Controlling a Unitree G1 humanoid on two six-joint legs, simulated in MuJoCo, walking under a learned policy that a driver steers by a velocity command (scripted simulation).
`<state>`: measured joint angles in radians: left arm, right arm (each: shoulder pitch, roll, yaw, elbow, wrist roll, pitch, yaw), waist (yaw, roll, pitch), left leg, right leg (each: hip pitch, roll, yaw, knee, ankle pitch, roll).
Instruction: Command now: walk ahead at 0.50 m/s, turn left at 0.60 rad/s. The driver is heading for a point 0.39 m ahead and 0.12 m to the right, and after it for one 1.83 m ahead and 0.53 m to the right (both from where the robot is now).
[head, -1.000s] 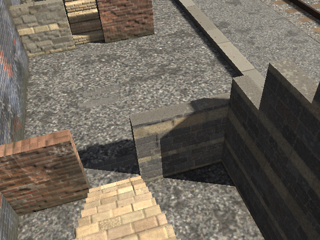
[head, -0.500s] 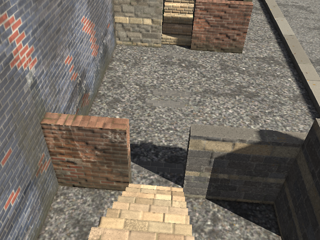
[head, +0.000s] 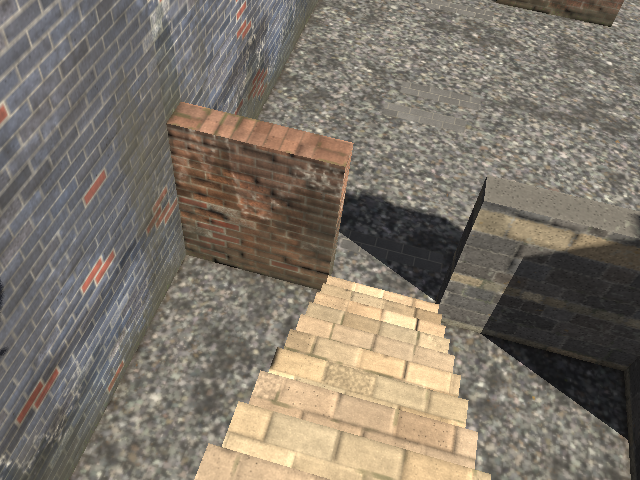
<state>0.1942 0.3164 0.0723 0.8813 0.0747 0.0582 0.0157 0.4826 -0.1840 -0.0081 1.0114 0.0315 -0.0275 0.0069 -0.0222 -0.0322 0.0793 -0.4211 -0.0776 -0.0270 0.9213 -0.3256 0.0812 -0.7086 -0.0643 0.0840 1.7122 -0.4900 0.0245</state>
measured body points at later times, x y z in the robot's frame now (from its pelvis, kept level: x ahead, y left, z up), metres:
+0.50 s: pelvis +0.24 +0.07 -0.21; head +0.23 +0.07 +0.24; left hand +0.19 +0.32 -0.36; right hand +0.36 -0.16 -0.33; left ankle +0.23 +0.19 -0.69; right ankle +0.24 +0.00 -0.93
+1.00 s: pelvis +0.36 +0.08 -0.26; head +0.35 +0.07 +0.19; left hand +0.65 +0.27 -0.32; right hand +0.21 -0.15 -0.40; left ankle +0.31 +0.27 -0.93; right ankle +0.50 -0.10 -0.90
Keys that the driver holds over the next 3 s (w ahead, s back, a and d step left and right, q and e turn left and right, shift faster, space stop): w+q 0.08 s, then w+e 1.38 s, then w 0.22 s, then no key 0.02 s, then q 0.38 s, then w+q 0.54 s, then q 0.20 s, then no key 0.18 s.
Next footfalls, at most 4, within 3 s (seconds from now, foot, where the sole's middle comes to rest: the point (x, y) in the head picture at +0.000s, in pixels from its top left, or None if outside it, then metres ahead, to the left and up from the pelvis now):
0.36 right None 0.28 0.01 -0.97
0.68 left None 0.35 0.26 -0.97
1.18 right None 0.46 -0.12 -1.18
1.72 left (348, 470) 0.68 -0.18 -1.40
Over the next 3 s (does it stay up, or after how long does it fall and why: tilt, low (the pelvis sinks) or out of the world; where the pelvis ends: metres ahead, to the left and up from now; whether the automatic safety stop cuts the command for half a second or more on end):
stays up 0.86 -0.25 -0.86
